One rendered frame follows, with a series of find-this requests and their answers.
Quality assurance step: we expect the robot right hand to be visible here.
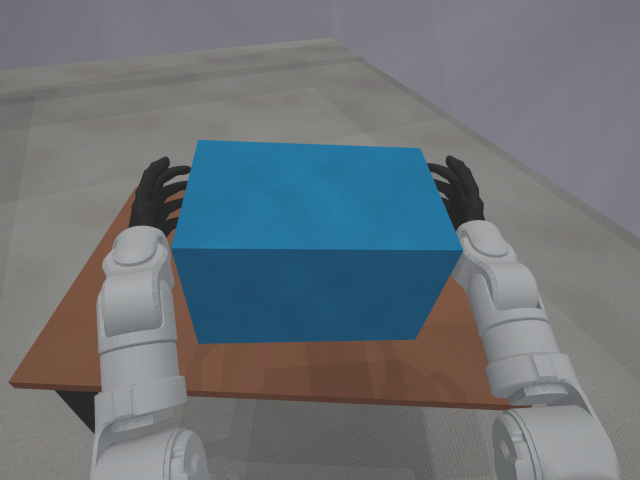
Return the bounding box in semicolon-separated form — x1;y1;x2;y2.
427;155;485;231

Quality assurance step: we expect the table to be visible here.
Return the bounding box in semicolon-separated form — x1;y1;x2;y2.
9;187;532;434

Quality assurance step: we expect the robot left hand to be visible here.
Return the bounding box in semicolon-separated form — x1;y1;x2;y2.
128;157;191;238

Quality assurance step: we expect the robot left upper arm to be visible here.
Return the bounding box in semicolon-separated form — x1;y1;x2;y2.
93;428;210;480

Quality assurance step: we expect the robot right upper arm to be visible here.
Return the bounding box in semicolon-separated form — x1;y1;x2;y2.
492;405;620;480

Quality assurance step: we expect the robot left forearm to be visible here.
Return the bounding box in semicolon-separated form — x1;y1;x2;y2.
90;226;188;480

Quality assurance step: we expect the carton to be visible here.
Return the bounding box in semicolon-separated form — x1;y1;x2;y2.
171;140;464;344

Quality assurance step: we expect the robot right forearm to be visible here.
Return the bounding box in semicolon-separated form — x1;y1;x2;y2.
451;220;620;479

